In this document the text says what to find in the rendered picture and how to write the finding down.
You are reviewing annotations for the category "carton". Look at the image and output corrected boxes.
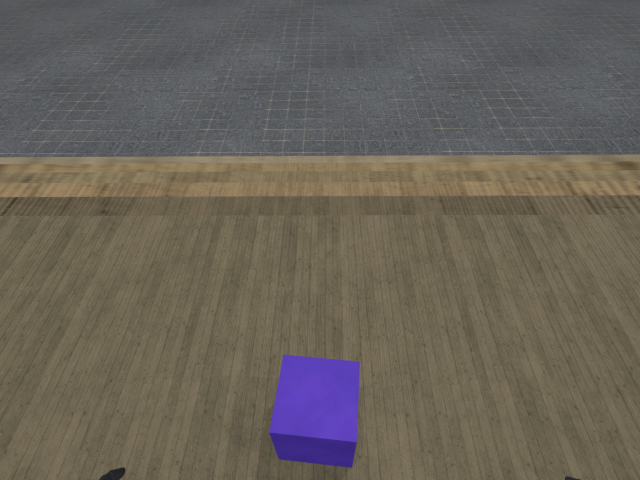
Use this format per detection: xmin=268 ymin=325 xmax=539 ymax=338
xmin=269 ymin=355 xmax=360 ymax=468

